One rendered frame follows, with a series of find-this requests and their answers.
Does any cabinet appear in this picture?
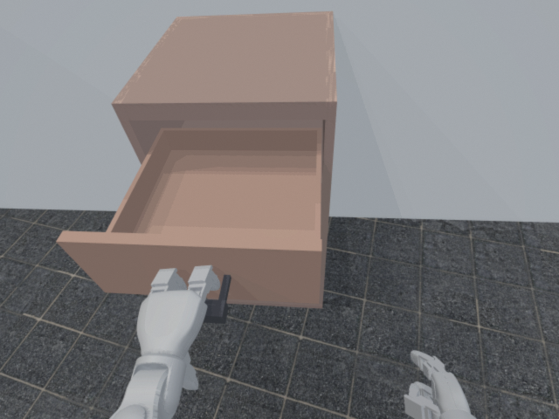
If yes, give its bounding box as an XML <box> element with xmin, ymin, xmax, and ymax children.
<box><xmin>111</xmin><ymin>11</ymin><xmax>337</xmax><ymax>309</ymax></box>

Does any handle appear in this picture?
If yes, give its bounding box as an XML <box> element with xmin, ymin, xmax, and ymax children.
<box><xmin>204</xmin><ymin>275</ymin><xmax>231</xmax><ymax>324</ymax></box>

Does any drawer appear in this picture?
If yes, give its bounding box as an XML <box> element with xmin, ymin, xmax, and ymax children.
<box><xmin>56</xmin><ymin>127</ymin><xmax>322</xmax><ymax>304</ymax></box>

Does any left robot hand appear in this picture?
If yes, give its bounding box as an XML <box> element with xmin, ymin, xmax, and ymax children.
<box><xmin>136</xmin><ymin>265</ymin><xmax>220</xmax><ymax>390</ymax></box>

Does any right robot hand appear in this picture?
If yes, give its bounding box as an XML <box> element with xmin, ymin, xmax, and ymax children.
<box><xmin>404</xmin><ymin>350</ymin><xmax>471</xmax><ymax>419</ymax></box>

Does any left robot forearm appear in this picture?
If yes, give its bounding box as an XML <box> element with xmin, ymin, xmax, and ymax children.
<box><xmin>109</xmin><ymin>353</ymin><xmax>186</xmax><ymax>419</ymax></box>

